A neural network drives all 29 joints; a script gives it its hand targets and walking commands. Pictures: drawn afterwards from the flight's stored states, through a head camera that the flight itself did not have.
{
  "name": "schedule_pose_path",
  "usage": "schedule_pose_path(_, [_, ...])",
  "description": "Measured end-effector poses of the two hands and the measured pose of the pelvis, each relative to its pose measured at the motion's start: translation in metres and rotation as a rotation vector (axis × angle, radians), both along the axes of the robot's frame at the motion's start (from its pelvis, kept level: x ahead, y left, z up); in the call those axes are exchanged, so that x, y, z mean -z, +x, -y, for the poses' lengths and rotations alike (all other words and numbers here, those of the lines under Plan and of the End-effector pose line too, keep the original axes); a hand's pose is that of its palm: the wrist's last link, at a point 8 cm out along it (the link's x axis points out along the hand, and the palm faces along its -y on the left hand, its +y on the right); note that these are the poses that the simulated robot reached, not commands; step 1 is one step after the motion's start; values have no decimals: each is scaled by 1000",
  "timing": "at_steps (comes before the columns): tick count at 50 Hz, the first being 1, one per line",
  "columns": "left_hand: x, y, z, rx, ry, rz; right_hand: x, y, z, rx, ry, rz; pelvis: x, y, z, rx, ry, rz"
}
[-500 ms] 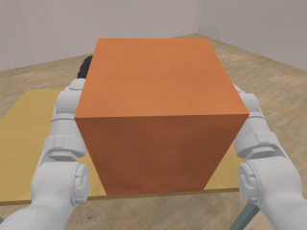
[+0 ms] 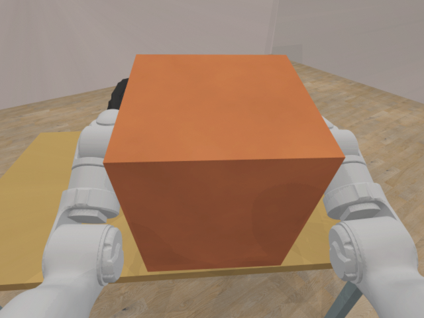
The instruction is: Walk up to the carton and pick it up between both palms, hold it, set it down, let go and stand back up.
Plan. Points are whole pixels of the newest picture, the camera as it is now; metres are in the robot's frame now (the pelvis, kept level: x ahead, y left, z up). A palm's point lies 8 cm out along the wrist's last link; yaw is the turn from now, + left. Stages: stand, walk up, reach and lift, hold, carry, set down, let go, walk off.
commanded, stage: hold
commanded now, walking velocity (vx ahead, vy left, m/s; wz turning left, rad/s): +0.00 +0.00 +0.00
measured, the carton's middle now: (214, 168) +0.33 +0.01 +0.19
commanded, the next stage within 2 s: none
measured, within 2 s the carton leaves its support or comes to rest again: neither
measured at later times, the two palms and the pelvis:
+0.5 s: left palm (122, 122) +0.40 +0.18 +0.25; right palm (301, 124) +0.40 -0.16 +0.24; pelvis +0.00 +0.00 +0.00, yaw +0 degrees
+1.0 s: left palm (119, 118) +0.40 +0.18 +0.25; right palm (300, 125) +0.40 -0.15 +0.24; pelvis +0.00 +0.00 +0.00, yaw +0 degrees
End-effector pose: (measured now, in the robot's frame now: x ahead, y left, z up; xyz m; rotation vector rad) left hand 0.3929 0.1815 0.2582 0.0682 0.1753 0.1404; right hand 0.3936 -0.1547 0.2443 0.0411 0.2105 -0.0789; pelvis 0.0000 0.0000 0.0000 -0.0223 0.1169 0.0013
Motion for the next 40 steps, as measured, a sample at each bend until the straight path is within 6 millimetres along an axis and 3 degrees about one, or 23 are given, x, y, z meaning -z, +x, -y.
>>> schedule_pose_path(18, [17, 10, 1, 2, 12, -28, 12, 10, 1, 2, 1, -29, -1, 3, 1, 0, 1, -7])
schedule_pose_path(40, [0, -2, 0, 1, 2, -5, -1, -2, 0, -1, -2, -6, 0, 0, 0, 0, 0, 3])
